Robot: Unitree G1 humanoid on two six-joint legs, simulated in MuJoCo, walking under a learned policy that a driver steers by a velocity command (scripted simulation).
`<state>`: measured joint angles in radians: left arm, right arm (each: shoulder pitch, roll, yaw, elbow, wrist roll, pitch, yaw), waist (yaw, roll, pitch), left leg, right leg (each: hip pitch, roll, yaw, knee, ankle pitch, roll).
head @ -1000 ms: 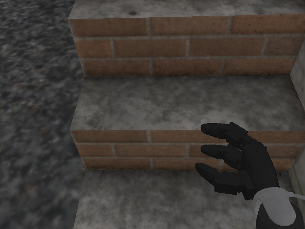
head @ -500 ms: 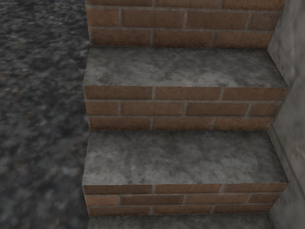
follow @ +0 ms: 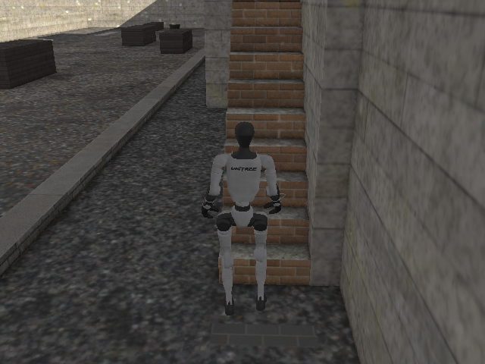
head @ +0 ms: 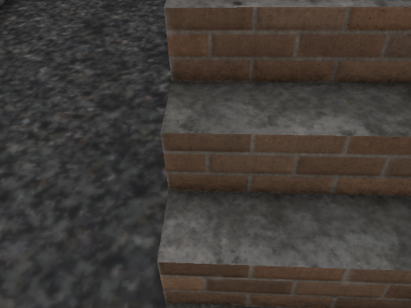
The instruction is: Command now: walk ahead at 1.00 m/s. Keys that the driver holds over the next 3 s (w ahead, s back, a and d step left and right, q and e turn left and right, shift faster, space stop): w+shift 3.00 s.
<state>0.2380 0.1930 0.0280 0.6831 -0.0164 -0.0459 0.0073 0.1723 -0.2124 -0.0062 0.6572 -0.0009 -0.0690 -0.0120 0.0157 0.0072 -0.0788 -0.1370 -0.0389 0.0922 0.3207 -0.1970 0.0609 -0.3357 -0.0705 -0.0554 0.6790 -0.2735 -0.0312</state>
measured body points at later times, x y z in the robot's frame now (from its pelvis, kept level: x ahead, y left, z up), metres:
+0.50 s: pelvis +0.08 +0.01 -0.01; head +0.08 +0.02 +0.44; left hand +0.28 +0.22 -0.10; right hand +0.26 -0.24 -0.07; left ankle +0.10 +0.11 -0.75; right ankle +0.01 -0.12 -0.70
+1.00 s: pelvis +0.27 -0.07 +0.08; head +0.27 -0.05 +0.53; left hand +0.47 +0.14 -0.01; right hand +0.28 -0.33 -0.05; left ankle +0.13 +0.10 -0.55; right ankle +0.33 -0.16 -0.53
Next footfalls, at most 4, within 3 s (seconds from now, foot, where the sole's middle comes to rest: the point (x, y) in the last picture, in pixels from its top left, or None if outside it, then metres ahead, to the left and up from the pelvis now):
0.04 right None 0.04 -0.13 -0.78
0.44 left None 0.14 0.11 -0.78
0.92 right None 0.36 -0.17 -0.57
1.38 left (211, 227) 0.62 0.04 -0.35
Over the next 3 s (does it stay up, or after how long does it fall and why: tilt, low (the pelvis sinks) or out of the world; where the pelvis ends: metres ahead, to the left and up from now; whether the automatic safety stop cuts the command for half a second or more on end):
stays up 1.20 -0.16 0.99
